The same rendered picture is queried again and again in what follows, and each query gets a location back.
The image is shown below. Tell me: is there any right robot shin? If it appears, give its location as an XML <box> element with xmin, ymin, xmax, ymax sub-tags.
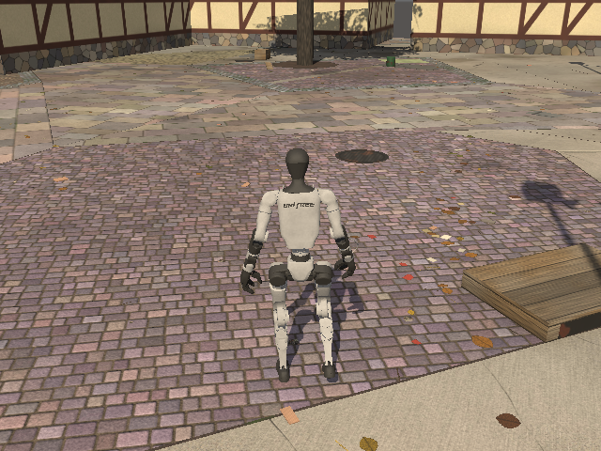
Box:
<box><xmin>319</xmin><ymin>302</ymin><xmax>333</xmax><ymax>365</ymax></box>

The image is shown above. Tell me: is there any left robot shin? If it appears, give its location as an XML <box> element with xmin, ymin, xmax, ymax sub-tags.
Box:
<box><xmin>273</xmin><ymin>310</ymin><xmax>288</xmax><ymax>370</ymax></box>

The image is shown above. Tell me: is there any robot right forearm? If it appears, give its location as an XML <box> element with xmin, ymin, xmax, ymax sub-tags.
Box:
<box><xmin>335</xmin><ymin>225</ymin><xmax>354</xmax><ymax>262</ymax></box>

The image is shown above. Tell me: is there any robot right upper arm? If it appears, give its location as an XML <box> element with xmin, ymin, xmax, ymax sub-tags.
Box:
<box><xmin>317</xmin><ymin>188</ymin><xmax>345</xmax><ymax>240</ymax></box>

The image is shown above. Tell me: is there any right robot hand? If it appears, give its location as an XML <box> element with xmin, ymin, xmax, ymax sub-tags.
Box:
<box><xmin>334</xmin><ymin>258</ymin><xmax>356</xmax><ymax>279</ymax></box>

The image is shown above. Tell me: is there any robot left upper arm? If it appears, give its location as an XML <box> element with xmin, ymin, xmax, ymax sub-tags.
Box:
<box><xmin>254</xmin><ymin>190</ymin><xmax>279</xmax><ymax>242</ymax></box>

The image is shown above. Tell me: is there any robot left forearm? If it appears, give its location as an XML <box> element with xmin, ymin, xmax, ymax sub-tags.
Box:
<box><xmin>243</xmin><ymin>228</ymin><xmax>263</xmax><ymax>272</ymax></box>

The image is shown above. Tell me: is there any left robot hand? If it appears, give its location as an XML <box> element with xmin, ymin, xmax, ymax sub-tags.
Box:
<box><xmin>240</xmin><ymin>269</ymin><xmax>262</xmax><ymax>294</ymax></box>

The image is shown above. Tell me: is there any robot shin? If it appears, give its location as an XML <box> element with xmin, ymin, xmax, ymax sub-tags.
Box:
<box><xmin>273</xmin><ymin>310</ymin><xmax>288</xmax><ymax>370</ymax></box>
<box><xmin>319</xmin><ymin>302</ymin><xmax>333</xmax><ymax>365</ymax></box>

